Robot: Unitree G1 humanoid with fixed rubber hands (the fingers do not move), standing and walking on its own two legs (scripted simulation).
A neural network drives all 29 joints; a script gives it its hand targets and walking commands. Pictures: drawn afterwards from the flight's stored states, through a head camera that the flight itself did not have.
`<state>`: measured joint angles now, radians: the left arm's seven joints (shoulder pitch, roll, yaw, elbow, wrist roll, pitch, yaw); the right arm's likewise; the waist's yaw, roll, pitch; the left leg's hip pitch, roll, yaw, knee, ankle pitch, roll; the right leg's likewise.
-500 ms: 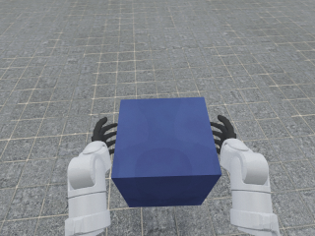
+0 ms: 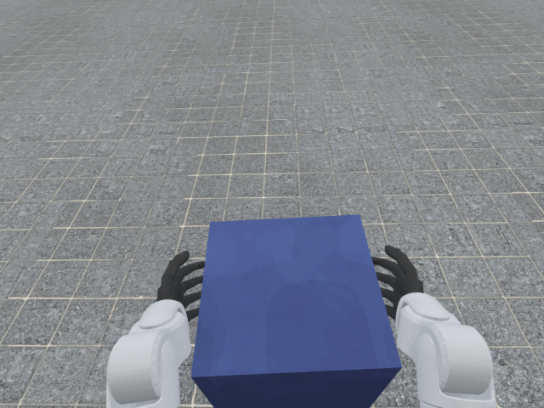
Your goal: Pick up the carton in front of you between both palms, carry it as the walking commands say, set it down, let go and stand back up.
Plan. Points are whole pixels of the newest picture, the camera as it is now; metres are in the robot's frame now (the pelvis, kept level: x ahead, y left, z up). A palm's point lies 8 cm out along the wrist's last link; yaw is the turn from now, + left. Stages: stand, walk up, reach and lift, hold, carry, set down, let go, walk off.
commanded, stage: carry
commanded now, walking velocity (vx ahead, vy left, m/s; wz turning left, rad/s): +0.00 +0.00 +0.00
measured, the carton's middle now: (289, 324) +0.26 +0.00 +0.00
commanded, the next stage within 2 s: hold in 1.86 s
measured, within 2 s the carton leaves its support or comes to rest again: neither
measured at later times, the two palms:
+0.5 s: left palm (186, 197) +0.46 +0.17 +0.08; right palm (363, 197) +0.44 -0.13 +0.09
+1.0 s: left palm (197, 192) +0.47 +0.15 +0.09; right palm (373, 194) +0.44 -0.15 +0.08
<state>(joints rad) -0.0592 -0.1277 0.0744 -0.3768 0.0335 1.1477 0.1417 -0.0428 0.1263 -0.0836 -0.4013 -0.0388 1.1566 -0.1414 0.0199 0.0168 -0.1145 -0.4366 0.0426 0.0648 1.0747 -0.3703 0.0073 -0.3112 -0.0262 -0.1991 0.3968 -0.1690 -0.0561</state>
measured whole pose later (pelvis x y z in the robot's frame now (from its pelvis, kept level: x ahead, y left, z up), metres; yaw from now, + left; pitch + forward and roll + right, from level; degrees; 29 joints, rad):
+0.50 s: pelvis +0.21 +0.03 -0.01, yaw -3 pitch +3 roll +1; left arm -0.01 -0.13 0.05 -0.50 0.06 1.23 0.13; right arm 0.01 0.13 -0.05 -0.48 -0.04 1.20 -0.14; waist -0.01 -0.04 -0.12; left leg -0.35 0.03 0.23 0.44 -0.14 0.06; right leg -0.14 -0.08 -0.10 0.47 -0.36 0.03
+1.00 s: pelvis +0.23 +0.02 -0.01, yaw -4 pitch +2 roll +1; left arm 0.00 -0.13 0.06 -0.49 0.06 1.22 0.13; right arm 0.01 0.13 -0.04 -0.49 -0.05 1.22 -0.14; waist 0.00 -0.01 -0.14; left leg -0.37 0.07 0.21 0.57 -0.23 0.03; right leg -0.14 -0.05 -0.12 0.54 -0.44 0.01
